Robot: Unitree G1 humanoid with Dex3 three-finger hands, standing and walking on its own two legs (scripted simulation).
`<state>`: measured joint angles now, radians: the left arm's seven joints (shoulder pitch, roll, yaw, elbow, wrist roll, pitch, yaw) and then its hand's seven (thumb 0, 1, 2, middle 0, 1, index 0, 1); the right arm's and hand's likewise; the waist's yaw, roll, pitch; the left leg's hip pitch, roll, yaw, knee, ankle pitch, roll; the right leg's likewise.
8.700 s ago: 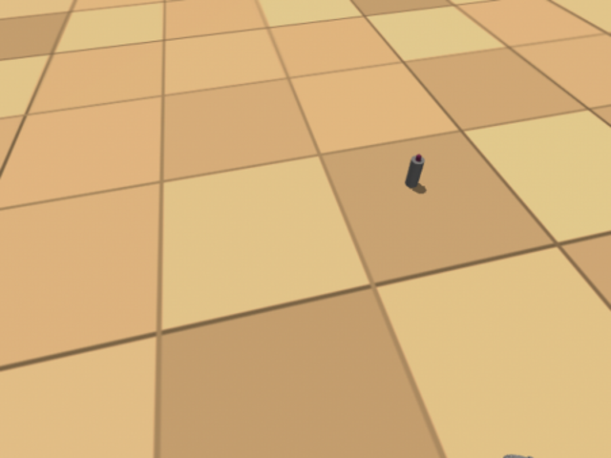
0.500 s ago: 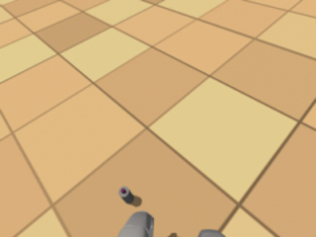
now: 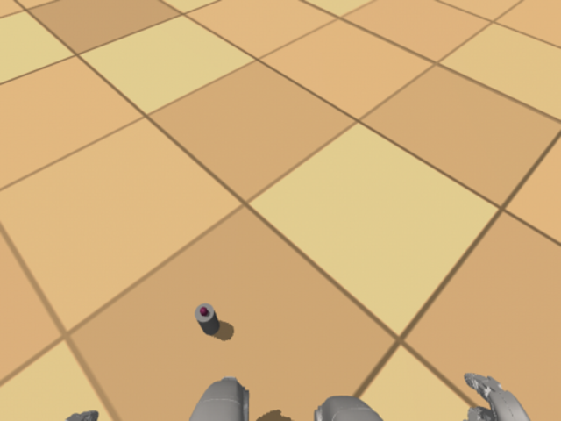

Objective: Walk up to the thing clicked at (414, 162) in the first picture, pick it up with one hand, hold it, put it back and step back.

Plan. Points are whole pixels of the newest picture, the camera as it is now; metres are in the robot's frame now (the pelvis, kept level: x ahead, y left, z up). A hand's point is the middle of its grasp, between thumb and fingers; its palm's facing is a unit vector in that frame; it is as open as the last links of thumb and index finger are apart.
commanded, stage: walk up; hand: left
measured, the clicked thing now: (207, 318) +0.44 +0.25 -0.65
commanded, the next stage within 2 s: stand in 1.98 s
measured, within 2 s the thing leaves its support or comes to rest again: neither
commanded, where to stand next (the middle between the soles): +0.10 +0.00 m, yaw +2 degrees
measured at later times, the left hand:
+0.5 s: hand out of the picture +0.02 +0.25 -0.13, palm faces +0.10 -0.91 -0.41, open 7.4 cm
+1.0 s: hand out of the picture -0.02 +0.25 -0.11, palm faces +0.05 -0.87 -0.50, open 7.4 cm
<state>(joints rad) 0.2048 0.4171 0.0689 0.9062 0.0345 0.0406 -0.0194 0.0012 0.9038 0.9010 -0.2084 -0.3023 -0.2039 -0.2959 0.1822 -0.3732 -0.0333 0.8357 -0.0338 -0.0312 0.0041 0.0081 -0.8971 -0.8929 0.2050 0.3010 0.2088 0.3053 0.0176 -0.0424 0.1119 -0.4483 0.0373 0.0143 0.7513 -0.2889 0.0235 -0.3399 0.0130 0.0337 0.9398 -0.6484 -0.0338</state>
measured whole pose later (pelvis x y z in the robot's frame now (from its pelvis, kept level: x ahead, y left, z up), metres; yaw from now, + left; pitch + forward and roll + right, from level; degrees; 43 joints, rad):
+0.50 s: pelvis +0.04 -0.02 +0.01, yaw +4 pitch -3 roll +1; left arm 0.33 0.36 0.03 0.91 -0.03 -0.01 0.03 0.01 0.90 0.90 -0.21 -0.30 -0.21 -0.30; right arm 0.14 -0.37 -0.03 0.88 0.00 0.03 0.02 0.01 -0.90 -0.89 0.20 0.30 0.20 0.30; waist 0.05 0.03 0.20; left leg -0.37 -0.04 0.02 0.58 -0.16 0.04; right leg -0.15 -0.03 -0.07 0.76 -0.45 0.00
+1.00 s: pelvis -0.06 -0.04 +0.01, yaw +5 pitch -2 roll +2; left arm 0.25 0.36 0.07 0.82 0.05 0.02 0.03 0.00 0.90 0.90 -0.21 -0.30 -0.21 -0.30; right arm 0.21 -0.45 -0.10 0.81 -0.01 0.08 0.01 0.01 -0.90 -0.89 0.20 0.30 0.20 0.30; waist 0.03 0.06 0.18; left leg -0.55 -0.11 -0.14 1.26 -0.42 -0.03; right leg -0.38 -0.07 -0.02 0.72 -0.32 -0.01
